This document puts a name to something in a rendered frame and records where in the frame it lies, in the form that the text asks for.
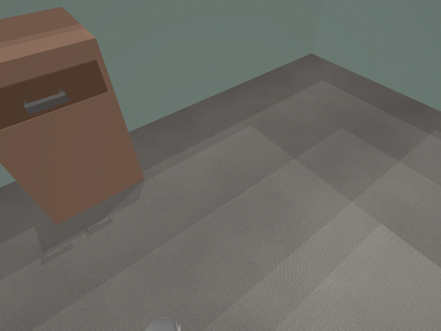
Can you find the handle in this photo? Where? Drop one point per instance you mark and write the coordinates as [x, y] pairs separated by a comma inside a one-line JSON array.
[[45, 103]]

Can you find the drawer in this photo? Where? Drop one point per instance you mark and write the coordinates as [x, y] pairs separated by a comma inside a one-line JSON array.
[[78, 82]]

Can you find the cabinet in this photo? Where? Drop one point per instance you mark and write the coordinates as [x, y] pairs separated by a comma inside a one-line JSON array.
[[73, 158]]

